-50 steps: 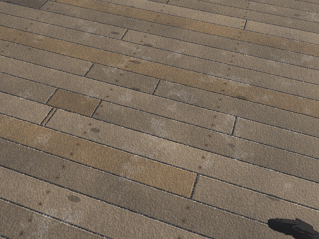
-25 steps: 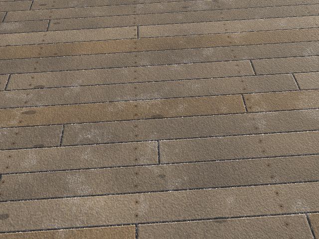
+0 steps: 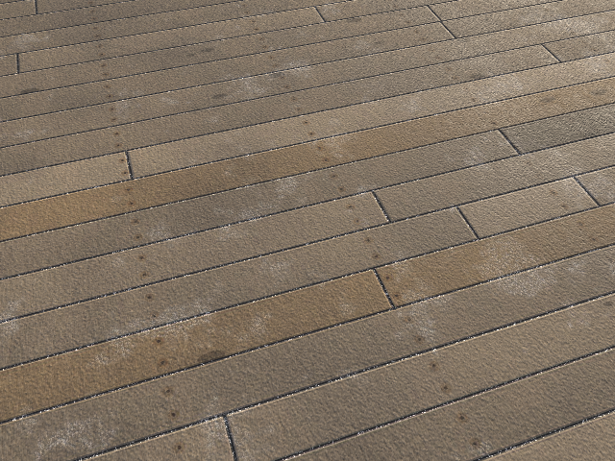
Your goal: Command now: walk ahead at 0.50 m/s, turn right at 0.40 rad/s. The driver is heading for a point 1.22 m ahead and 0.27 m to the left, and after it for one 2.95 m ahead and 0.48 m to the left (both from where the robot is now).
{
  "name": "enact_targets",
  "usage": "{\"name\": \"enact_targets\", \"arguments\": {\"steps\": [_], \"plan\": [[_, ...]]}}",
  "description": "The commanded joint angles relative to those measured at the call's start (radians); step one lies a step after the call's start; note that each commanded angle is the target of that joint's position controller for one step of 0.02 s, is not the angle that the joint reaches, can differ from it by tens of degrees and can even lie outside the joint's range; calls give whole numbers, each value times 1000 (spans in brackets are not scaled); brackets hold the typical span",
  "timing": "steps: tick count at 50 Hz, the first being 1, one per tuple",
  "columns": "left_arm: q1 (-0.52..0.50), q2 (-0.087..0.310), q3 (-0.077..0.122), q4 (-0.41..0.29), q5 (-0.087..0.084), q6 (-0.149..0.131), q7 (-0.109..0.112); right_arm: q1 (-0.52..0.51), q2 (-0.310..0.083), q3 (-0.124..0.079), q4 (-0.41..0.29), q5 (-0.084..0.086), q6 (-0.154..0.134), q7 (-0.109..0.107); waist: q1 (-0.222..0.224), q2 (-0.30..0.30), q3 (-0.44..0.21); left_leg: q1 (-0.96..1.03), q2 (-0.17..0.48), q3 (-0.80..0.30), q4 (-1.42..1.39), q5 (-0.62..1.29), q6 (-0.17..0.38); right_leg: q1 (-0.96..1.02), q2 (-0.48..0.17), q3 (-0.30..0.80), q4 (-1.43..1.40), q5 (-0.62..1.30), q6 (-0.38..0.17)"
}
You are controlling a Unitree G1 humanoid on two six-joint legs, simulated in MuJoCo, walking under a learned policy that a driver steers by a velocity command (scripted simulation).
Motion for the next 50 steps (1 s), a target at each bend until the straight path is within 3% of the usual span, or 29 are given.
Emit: {"name": "enact_targets", "arguments": {"steps": [1, 4, 6, 8, 10, 14, 16, 17, 18, 19, 20, 21, 22, 23, 24, 26, 29, 31, 35, 40, 43, 44, 45, 46, 47, 48, 49, 50], "plan": [[-57, 78, 23, -109, 3, -20, -8, 76, -88, -20, -12, -7, -1, -3, -30, 145, 1, 236, 277, -353, -292, -56, 169, -287, -116, 32, 8, 80, 2], [-82, 38, 9, -112, 9, -18, -12, 89, -119, -28, 22, 6, -11, -1, -15, 134, 8, 207, 270, -255, -337, 84, 199, -284, -126, 2, -123, 121, 12], [-134, 24, -3, -122, 18, -25, -17, 97, -147, -34, 40, 13, -8, -3, -23, 111, 6, 218, 268, -199, -350, 161, 204, -280, -143, -24, -245, 214, 20], [-197, 10, -14, -129, 16, -35, -26, 110, -165, -36, 55, 21, 0, -6, -46, 108, 11, 213, 247, -136, -354, 196, 188, -240, -142, -56, -379, 316, 22], [-264, 6, -18, -140, 10, -42, -35, 144, -183, -37, 73, 29, 9, -6, -73, 109, 19, 214, 234, -95, -345, 197, 172, -187, -124, -85, -489, 382, 25], [-350, 31, -13, -172, 0, -48, -49, 211, -209, -39, 113, 41, 28, -4, -94, 125, 40, 303, 283, -109, -307, 205, 154, -157, -99, -104, -607, 343, -3], [-313, 54, -2, -168, 4, -50, -51, 205, -225, -43, 124, 45, 39, -7, -53, 136, 23, 333, 294, -100, -237, 329, 134, -68, -72, -127, -665, 298, -35], [-225, 77, 14, -141, 11, -49, -47, 194, -223, -40, 126, 48, 43, -10, 3, 128, -27, 321, 266, -61, -131, 477, 112, 75, -44, -153, -709, 312, -59], [-79, 127, 40, -97, 17, -47, -38, 202, -194, -28, 127, 42, 43, -13, 68, 107, -120, 250, 216, -13, 53, 532, 81, 298, -48, -141, -707, 325, -91], [110, 214, 62, -70, 27, -39, -24, 198, -129, 0, 94, 6, 36, -15, 134, -45, -275, 30, 155, 41, 398, 220, 33, 597, -273, 119, -678, 382, -165], [116, 263, 65, -62, 26, -39, -30, 292, -53, 25, 77, 14, 16, -9, 67, -280, -370, -306, 5, -25, 677, -383, -9, 804, -445, 564, -820, 174, -313], [99, 167, 42, -67, 16, -41, -33, 219, -163, -3, 86, 35, 4, -3, 103, -149, -298, -418, 62, -110, 775, -379, 0, 750, -415, 559, -867, 61, -284], [36, 137, 28, -70, 13, -44, -33, 138, -185, -10, 58, 48, -3, 1, 89, -112, -173, -459, 103, -89, 769, -281, 10, 632, -379, 417, -882, 111, -250], [-22, 115, 20, -73, 17, -46, -36, 104, -167, -7, 57, 39, -2, -4, 59, -39, -112, -423, 139, -74, 727, -198, 6, 509, -335, 319, -904, 209, -233], [-66, 92, 13, -74, 22, -48, -39, 97, -158, -10, 56, 23, 3, -6, 28, -30, -63, -382, 161, -76, 670, -146, -4, 408, -302, 252, -936, 288, -226], [-102, 68, 10, -66, 29, -62, -38, 141, -123, -6, 74, 30, 27, -2, -19, -51, -50, -295, 182, -85, 631, -88, -18, 307, -280, 161, -998, 352, -220], [-89, 89, 20, -28, 34, -85, -31, 98, -97, -2, 62, 30, 54, -9, -24, -24, -3, -334, 177, -108, 549, 9, -40, 264, -282, 43, -1051, 437, -217], [-70, 99, 24, -4, 38, -87, -24, 51, -90, -2, 48, 28, 55, -6, -11, -11, 15, -359, 161, -128, 451, 117, -43, 279, -274, -30, -1061, 469, -198], [-52, 120, 28, 27, 31, -86, -12, -61, -71, 7, 12, 27, 49, 13, 30, -8, 51, -314, 131, -76, 235, 295, -28, 296, -258, -152, -1081, 469, -155], [9, 142, 40, 82, 14, -59, -4, -168, -68, 11, -58, 27, 50, 42, 64, 0, 86, -359, 113, -30, 113, 205, 18, 477, -314, -208, -1014, 553, -127], [-15, 180, 51, 81, 8, -34, 11, -114, -107, -8, -78, 25, 54, 53, 13, -50, 19, -226, 37, 61, 105, 38, 70, 536, -317, -255, -835, 996, -89], [-26, 190, 52, 77, 9, -23, 18, -10, -138, -28, -58, 25, 57, 52, -47, -57, -44, -88, -7, 89, 90, 16, 95, 521, -300, -278, -685, 1131, -70], [-30, 181, 46, 71, 9, -18, 25, 153, -195, -60, -18, 29, 59, 40, -129, -29, -129, 162, -37, 70, 37, 70, 134, 410, -257, -303, -463, 1091, -36], [4, 121, 22, 44, 41, -30, 27, 290, -293, -88, 3, 32, 69, 16, -154, 144, -238, 479, 158, -234, 44, 141, 208, 131, -192, -309, -128, 628, 9], [69, 19, -14, 2, 43, -64, 7, 242, -333, -86, -25, 40, 60, 20, -58, 331, -368, 766, 370, -820, -130, -64, 421, -265, 32, -142, 202, -160, 66], [-35, 119, 6, -3, 8, -101, -12, 260, -250, -65, -32, 33, 57, 21, -132, 189, -372, 767, 355, -804, -200, -143, 372, -371, -30, 18, 240, -130, 38], [-117, 131, 7, -32, -18, -118, -19, 229, -206, -55, -31, 28, 51, 16, -130, 141, -235, 651, 319, -651, -202, -99, 329, -409, -70, -3, 197, -51, 17], [-139, 113, 3, -35, -3, -125, -13, 168, -190, -48, -40, 27, 47, 15, -80, 34, -136, 484, 276, -540, -209, 11, 297, -373, -115, -11, 97, 20, 13]]}}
